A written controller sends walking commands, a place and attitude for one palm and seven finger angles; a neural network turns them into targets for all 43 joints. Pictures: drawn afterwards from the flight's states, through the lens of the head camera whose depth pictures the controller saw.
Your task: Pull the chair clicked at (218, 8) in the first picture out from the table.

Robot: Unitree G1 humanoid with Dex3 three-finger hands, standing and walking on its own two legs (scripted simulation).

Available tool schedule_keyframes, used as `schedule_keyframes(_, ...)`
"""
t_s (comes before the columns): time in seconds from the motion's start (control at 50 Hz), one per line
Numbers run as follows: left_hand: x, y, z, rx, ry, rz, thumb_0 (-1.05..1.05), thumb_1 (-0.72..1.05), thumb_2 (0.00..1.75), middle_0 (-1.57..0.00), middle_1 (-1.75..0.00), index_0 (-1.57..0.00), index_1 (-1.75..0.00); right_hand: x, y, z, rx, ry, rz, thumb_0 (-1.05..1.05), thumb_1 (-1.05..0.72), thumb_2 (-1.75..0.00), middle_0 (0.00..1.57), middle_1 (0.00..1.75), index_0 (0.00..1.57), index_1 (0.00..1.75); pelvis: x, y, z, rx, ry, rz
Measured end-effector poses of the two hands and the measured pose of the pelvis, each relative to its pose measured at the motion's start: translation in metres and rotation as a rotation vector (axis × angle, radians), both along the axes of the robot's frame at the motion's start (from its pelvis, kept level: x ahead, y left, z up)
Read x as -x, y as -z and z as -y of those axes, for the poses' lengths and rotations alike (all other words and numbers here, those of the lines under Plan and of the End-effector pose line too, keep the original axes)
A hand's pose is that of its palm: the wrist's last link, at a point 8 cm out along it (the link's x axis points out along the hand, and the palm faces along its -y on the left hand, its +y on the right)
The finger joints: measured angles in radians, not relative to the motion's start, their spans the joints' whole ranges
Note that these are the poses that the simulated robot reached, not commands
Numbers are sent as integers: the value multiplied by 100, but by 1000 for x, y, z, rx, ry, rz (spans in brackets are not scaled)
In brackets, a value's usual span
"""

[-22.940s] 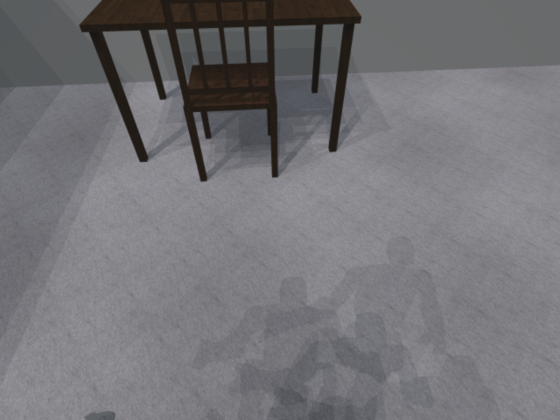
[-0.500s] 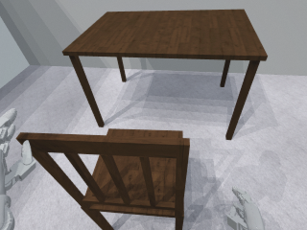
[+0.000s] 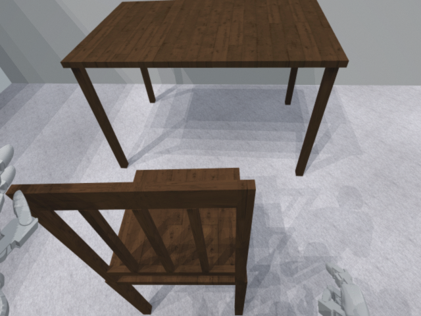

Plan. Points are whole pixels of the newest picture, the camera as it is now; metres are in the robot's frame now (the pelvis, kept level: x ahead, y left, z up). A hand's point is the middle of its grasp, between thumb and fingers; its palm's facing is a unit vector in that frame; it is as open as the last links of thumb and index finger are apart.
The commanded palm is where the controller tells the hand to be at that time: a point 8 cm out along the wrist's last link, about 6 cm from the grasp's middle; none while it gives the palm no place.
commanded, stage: step back with the hand held close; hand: left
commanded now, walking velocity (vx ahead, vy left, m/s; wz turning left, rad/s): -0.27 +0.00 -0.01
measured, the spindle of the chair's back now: (157, 243) +0.28 +0.16 -0.07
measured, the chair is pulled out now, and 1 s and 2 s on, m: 0.58 0.58 0.58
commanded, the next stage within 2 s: stop stepping back and stand still in 1.66 s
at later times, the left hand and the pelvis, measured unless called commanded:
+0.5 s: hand out of the picture +0.13 +0.28 +0.15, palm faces +0.45 -0.76 -0.47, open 7.4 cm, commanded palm +0.07 +0.31 +0.18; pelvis -0.07 +0.02 -0.01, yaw +0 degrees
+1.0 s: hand out of the picture +0.11 +0.27 +0.17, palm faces +0.47 -0.73 -0.50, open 7.4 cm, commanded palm +0.04 +0.31 +0.18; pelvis -0.09 +0.01 -0.02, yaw +1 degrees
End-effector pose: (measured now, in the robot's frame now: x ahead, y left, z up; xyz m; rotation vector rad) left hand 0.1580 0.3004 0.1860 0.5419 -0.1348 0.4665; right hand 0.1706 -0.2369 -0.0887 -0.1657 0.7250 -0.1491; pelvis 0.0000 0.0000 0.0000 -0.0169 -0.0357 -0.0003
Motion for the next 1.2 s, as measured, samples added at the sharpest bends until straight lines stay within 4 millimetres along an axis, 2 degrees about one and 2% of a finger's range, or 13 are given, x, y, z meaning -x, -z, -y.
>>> schedule_keyframes(0.14, 12, 11, -5, -26, 45, -98, 1, 89, 90, -21, -30, -21, -30, 14, -3, -10, -6, 41, -28, 1, -90, -89, 20, 30, 20, 30, 16, -1, -13, -10, 17, -29)
schedule_keyframes(0.34, 48, 9, -14, -30, 27, -43, 1, 89, 90, -20, -30, -21, -30, 43, -5, -24, 10, 18, -33, 1, -90, -89, 20, 30, 20, 30, 46, 2, -14, -6, 13, -33)
schedule_keyframes(0.52, 77, 12, -15, -14, 24, 20, 1, 89, 90, -21, -30, -21, -30, 76, -8, -20, 60, 6, -16, 1, -90, -89, 21, 30, 20, 30, 73, 6, -16, 8, 8, -38)
schedule_keyframes(0.72, 89, 9, -23, -58, 20, 50, 1, 89, 90, -21, -30, -21, -30, 106, -3, -15, 79, 14, -34, 1, -90, -89, 21, 30, 20, 30, 87, 10, -18, 18, 0, -43)
schedule_keyframes(0.82, 91, 6, -18, -88, 37, 68, 1, 89, 90, -21, -30, -21, -30, 110, 2, -14, 76, 10, -41, 1, -90, -89, 21, 30, 20, 30, 90, 12, -15, 16, -6, -45)
schedule_keyframes(1.0, 94, -1, -6, -112, 57, 111, 1, 89, 90, -21, -30, -21, -30, 103, 8, -8, 72, -8, -42, 1, -90, -89, 21, 30, 21, 30, 93, 15, -8, 14, -12, -62)
schedule_keyframes(1.12, 96, 0, -15, -118, 76, 102, 1, 89, 90, -21, -30, -21, -30, 102, 1, -8, 105, 14, -42, 1, -90, -89, 21, 30, 20, 30, 95, 14, -16, 14, -9, -65)
schedule_keyframes(1.2, 100, -4, -21, -150, 66, 107, 1, 89, 90, -21, -30, -21, -30, 99, -5, -13, 98, 10, -3, 1, -90, -89, 20, 30, 20, 30, 96, 13, -14, 25, -27, -71)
